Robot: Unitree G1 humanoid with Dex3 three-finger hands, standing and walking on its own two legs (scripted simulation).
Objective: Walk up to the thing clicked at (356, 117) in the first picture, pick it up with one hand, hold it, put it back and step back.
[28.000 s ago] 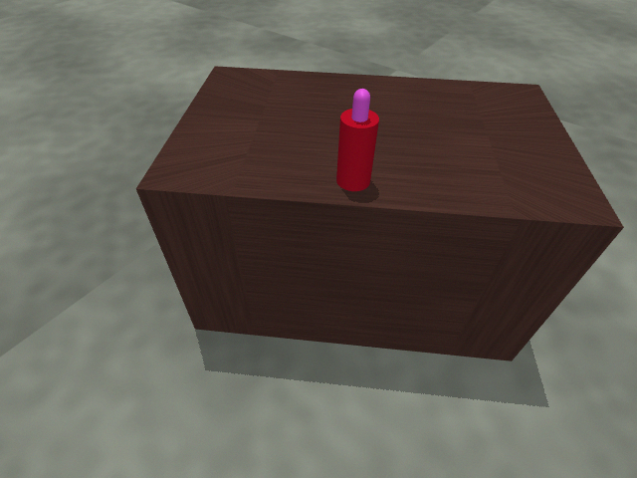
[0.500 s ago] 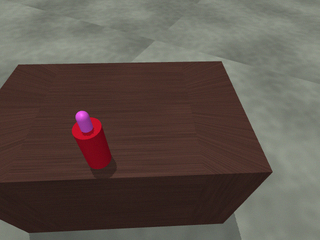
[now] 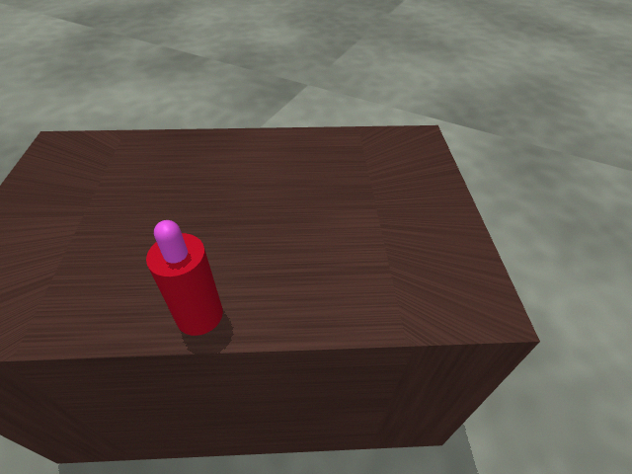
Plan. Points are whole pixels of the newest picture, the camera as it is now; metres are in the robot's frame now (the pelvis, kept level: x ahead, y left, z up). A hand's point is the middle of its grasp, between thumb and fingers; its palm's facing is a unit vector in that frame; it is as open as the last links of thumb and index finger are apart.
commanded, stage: stand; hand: left
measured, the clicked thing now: (184, 275) +0.42 +0.21 -0.02
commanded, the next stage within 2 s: step back in 0.78 s
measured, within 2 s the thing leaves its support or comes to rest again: neither
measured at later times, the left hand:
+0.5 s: hand out of the picture +0.05 +0.26 -0.16, palm faces -0.03 -0.94 -0.33, open 7.4 cm
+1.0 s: hand out of the picture +0.04 +0.26 -0.17, palm faces -0.01 -0.92 -0.40, open 7.4 cm
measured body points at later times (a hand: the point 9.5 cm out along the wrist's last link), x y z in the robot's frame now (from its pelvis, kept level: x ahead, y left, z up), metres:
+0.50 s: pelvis -0.01 +0.00 +0.00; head -0.01 +0.01 +0.45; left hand +0.05 +0.30 -0.14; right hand +0.06 -0.30 -0.13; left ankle +0.02 +0.11 -0.75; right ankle -0.04 -0.13 -0.75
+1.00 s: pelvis -0.04 -0.02 -0.02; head +0.01 -0.02 +0.43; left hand +0.04 +0.31 -0.14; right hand +0.06 -0.33 -0.14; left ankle +0.02 +0.11 -0.75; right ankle -0.05 -0.13 -0.74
